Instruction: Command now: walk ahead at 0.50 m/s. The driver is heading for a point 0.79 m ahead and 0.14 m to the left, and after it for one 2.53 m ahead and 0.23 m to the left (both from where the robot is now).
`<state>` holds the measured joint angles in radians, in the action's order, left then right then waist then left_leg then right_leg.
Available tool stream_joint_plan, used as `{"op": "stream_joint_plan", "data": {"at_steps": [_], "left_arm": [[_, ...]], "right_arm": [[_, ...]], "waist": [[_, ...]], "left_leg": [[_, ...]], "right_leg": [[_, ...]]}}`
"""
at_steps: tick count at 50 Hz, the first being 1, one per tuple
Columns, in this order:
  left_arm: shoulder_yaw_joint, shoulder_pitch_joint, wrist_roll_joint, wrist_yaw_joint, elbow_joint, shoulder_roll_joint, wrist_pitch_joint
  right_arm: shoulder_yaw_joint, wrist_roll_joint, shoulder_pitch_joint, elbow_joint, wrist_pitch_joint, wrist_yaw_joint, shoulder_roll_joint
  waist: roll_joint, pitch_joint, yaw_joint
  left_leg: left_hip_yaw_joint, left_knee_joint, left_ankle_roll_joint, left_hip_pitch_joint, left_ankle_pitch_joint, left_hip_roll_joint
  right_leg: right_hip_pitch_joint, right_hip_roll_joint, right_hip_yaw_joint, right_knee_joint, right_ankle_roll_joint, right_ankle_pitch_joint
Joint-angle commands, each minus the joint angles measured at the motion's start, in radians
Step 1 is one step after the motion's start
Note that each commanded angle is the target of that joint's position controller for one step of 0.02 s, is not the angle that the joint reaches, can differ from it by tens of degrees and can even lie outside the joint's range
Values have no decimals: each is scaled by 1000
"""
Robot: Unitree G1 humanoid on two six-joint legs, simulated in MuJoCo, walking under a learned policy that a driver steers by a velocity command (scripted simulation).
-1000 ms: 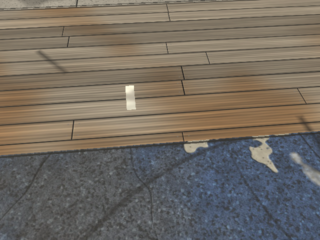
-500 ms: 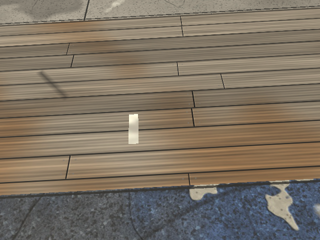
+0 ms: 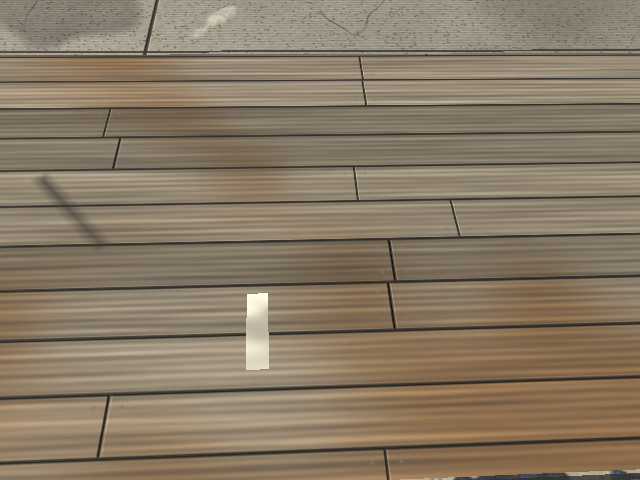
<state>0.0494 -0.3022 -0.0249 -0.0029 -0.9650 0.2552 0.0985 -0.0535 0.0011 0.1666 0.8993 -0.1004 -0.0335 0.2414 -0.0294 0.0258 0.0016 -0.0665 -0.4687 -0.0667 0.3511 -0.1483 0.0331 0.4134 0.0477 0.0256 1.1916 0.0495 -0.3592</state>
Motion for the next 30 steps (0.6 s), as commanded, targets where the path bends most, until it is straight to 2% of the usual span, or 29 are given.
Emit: {"op": "stream_joint_plan", "data": {"at_steps": [1, 2, 5, 7, 11, 16, 18, 19, 20, 21, 22, 23, 24, 25, 26, 27, 28, 29, 30], "left_arm": [[25, -34, 7, -10, 55, 61, -7], [25, -37, 8, -12, 55, 48, -16], [32, 68, 19, -16, 93, 61, -24], [32, 135, 21, -12, 114, 53, -20], [20, 271, 14, 3, 149, 31, -12], [11, 401, 5, 31, 203, 37, 0], [17, 385, 4, 40, 212, 58, 11], [25, 341, 4, 40, 203, 77, 16], [40, 244, 6, 37, 177, 106, 20], [67, 67, 11, 28, 125, 161, 23], [87, -123, 28, 15, 97, 247, 21], [89, -146, 33, 22, 78, 275, 15], [62, -116, 28, 21, 93, 166, 16], [47, -30, 24, 17, 108, 122, 18], [38, 46, 26, 18, 117, 99, 20], [32, 92, 29, 20, 116, 74, 22], [29, 112, 39, 21, 110, 60, 24], [29, 118, 40, 20, 103, 52, 26], [32, 114, 39, 17, 94, 60, 29]], "right_arm": [[-13, -10, 29, -23, -15, -4, 78], [-15, -7, 46, -12, -18, -1, 90], [-24, -6, 98, 12, -17, 18, 130], [-23, -3, 130, 24, -9, 29, 132], [-22, 7, 193, 48, -2, 38, 142], [-29, 15, 272, 93, 19, 42, 150], [-35, 20, 264, 96, 28, 46, 161], [-39, 21, 246, 92, 32, 47, 173], [-40, 23, 215, 83, 35, 47, 178], [-29, 17, 198, 70, 36, 45, 152], [-10, -5, 203, 38, 33, 44, 102], [21, 18, 339, 44, 13, 38, -24], [-10, 43, 275, 57, 1, 38, 107], [-24, 54, 191, 30, -3, 40, 145], [-25, 49, 154, 25, 1, 47, 130], [-33, 37, 141, 25, 10, 51, 115], [-35, 37, 163, 27, 25, 49, 92], [-36, 39, 176, 29, 38, 47, 68], [-36, 40, 174, 23, 50, 46, 53]], "waist": [[107, -66, 15], [103, -51, 22], [76, -7, 8], [76, 2, -9], [82, 29, -53], [85, 71, -89], [99, 60, -60], [114, 36, -30], [119, -19, 29], [100, -135, 104], [-36, -310, 156], [-308, -434, 83], [-175, -358, 113], [-128, -220, 98], [-50, -151, 64], [-43, -93, 38], [-69, -74, 8], [-73, -60, -5], [-68, -42, -13]], "left_leg": [[305, 303, -167, -170, 76, -261], [275, 322, -175, -148, 105, -256], [228, 355, -181, -169, 171, -256], [194, 358, -163, -202, 190, -242], [136, 363, -132, -239, 170, -218], [156, 294, -131, -386, 187, -277], [185, 240, -119, -414, 248, -298], [193, 198, -110, -410, 328, -297], [177, 99, -93, -386, 472, -269], [141, -96, -63, -291, 504, -208], [85, -434, -21, -65, 182, -121], [115, -726, 23, 279, -428, 26], [221, -836, 14, 361, -422, -32], [197, -845, 3, 406, -325, -78], [179, -812, 7, 361, -237, -124], [177, -764, 9, 324, -181, -151], [182, -737, 8, 266, -143, -175], [176, -722, 8, 243, -126, -179], [170, -711, 10, 249, -112, -183]], "right_leg": [[167, 104, 47, -25, 6, 92], [170, 107, 40, -51, -1, 108], [274, 117, 35, -191, -30, 237], [307, 111, 28, -305, -40, 342], [269, 70, -12, -520, -40, 476], [294, 45, -16, -646, -20, 394], [235, 27, -13, -689, -2, 324], [152, 6, -25, -703, 8, 294], [2, -25, -50, -729, 24, 292], [-263, -14, -39, -710, 56, 319], [-588, 204, 193, -686, 118, 321], [-851, 400, 624, -823, 249, 144], [-771, 363, 610, -870, 206, 54], [-634, 337, 447, -889, 158, 90], [-490, 300, 338, -924, 136, 165], [-384, 266, 245, -964, 124, 208], [-314, 241, 176, -997, 114, 233], [-281, 227, 127, -1022, 115, 253], [-259, 225, 82, -1039, 121, 291]]}}
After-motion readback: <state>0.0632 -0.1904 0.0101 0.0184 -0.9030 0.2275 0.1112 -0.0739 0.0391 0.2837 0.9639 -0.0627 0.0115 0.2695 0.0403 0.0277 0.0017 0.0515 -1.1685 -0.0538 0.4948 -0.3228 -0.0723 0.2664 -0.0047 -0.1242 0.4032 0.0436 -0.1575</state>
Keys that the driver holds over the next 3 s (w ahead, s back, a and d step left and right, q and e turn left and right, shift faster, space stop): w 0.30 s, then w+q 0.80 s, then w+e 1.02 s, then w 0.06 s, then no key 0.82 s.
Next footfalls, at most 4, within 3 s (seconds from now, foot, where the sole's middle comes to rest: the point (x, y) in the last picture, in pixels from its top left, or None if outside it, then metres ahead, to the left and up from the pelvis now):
0.42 right None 0.41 -0.16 -0.77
0.98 left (257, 401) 0.64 0.15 -0.77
1.56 right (285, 260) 1.03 0.10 -0.77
2.02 left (198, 195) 1.25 0.35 -0.77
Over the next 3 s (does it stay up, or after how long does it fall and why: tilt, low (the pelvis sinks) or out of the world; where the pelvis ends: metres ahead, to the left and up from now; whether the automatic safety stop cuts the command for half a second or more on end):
stays up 1.38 0.22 0.00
